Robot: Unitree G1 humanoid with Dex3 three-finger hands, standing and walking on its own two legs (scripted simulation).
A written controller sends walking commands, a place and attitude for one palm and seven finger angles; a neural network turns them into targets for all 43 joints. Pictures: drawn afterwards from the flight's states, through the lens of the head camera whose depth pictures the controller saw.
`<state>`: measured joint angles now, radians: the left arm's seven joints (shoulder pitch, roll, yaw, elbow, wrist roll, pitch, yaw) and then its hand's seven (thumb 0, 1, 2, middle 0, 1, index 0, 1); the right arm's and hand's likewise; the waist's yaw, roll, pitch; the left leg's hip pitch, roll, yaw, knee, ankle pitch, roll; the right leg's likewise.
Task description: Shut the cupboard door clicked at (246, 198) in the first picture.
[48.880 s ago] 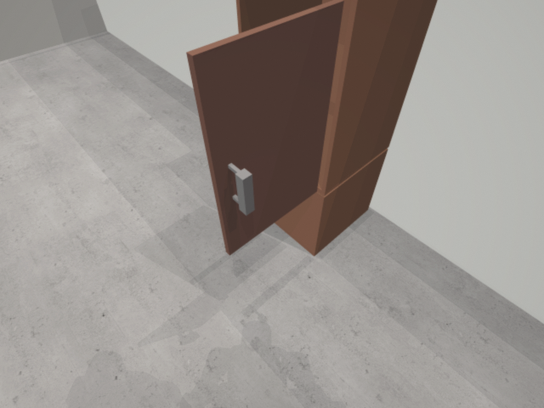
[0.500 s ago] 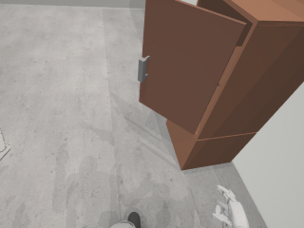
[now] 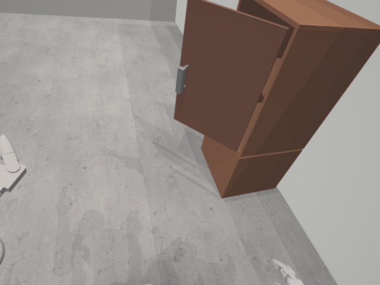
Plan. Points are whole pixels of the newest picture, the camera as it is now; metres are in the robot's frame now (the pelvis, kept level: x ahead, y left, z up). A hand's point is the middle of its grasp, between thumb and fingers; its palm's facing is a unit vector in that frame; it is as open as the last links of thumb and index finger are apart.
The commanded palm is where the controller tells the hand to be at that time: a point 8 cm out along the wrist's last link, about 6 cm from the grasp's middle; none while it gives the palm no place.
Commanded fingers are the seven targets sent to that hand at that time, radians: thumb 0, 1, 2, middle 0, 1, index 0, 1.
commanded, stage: stop stepping back and stand still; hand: left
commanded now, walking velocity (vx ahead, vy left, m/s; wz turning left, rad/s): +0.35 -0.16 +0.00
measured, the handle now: (183, 78) +0.96 +0.05 -0.07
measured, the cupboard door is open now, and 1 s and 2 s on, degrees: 42 42 42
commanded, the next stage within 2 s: let the arm hang, fingers relaxed in 0.58 s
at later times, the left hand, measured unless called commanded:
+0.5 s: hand out of the picture +0.12 +0.32 +0.17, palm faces +0.44 -0.78 -0.44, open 7.4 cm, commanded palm +0.06 +0.36 +0.18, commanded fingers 0.00 0.90 0.90 -0.20 -0.30 -0.20 -0.30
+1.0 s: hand out of the picture +0.03 +0.22 -0.16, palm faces +0.11 -0.98 -0.15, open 6.8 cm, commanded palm none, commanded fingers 0.00 0.90 0.90 -0.20 -0.30 -0.20 -0.30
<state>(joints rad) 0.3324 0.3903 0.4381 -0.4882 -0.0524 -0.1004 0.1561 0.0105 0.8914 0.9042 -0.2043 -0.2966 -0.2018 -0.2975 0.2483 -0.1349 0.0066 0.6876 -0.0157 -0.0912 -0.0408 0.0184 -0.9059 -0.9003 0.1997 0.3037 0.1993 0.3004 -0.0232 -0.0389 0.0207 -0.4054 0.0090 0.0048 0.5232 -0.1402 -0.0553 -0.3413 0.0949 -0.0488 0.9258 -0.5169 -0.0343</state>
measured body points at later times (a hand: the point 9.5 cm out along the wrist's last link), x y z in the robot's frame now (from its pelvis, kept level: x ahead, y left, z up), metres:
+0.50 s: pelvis -0.08 +0.06 +0.00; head -0.10 +0.08 +0.45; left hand +0.09 +0.36 +0.20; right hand +0.06 -0.17 -0.08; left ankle -0.07 +0.20 -0.73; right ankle -0.04 -0.03 -0.70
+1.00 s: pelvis -0.05 +0.05 +0.00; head -0.03 +0.07 +0.45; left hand +0.02 +0.27 -0.15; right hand +0.03 -0.19 -0.13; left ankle -0.03 +0.17 -0.73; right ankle -0.06 -0.04 -0.73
